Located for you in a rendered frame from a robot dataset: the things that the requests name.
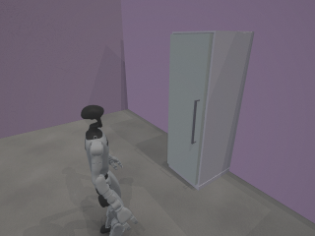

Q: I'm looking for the left robot hand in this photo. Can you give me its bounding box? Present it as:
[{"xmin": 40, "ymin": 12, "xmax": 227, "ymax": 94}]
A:
[{"xmin": 108, "ymin": 156, "xmax": 123, "ymax": 170}]

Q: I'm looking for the left robot forearm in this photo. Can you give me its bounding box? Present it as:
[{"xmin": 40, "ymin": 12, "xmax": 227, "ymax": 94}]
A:
[{"xmin": 108, "ymin": 153, "xmax": 113, "ymax": 161}]

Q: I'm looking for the right robot hand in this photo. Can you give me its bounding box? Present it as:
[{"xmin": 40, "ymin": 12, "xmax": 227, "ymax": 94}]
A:
[{"xmin": 116, "ymin": 207, "xmax": 138, "ymax": 230}]

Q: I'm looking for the fridge door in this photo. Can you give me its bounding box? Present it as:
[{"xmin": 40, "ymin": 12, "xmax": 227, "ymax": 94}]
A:
[{"xmin": 167, "ymin": 33, "xmax": 214, "ymax": 185}]

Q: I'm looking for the handle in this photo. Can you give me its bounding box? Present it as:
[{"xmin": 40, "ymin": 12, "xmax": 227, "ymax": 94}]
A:
[{"xmin": 191, "ymin": 99, "xmax": 200, "ymax": 145}]

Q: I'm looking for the left robot shin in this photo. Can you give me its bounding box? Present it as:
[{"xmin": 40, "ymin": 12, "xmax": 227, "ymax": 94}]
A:
[{"xmin": 105, "ymin": 207, "xmax": 114, "ymax": 228}]

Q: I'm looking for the right robot upper arm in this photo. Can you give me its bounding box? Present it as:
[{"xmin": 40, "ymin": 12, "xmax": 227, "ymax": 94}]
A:
[{"xmin": 90, "ymin": 141, "xmax": 106, "ymax": 185}]

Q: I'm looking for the left robot foot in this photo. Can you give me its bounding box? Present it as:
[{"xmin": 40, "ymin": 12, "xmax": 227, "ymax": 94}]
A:
[{"xmin": 100, "ymin": 224, "xmax": 111, "ymax": 234}]

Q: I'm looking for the right robot forearm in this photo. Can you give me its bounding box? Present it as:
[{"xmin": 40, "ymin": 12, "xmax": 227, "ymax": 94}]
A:
[{"xmin": 94, "ymin": 177, "xmax": 123, "ymax": 212}]

